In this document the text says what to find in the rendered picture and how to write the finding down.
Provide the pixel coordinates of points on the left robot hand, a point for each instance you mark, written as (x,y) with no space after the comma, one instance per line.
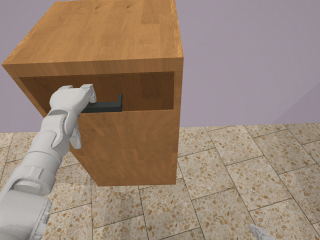
(75,99)

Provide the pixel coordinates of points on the cabinet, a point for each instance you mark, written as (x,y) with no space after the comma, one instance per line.
(89,37)

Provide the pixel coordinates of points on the robot left upper arm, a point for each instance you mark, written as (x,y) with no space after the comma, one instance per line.
(23,216)

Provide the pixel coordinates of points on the handle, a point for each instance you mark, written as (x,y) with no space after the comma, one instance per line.
(105,107)

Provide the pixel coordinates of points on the drawer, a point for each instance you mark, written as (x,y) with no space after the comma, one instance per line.
(142,91)

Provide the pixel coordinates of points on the left robot forearm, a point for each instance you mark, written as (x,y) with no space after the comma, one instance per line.
(37,171)

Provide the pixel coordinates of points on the right robot hand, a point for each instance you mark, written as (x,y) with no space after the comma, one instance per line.
(260,233)

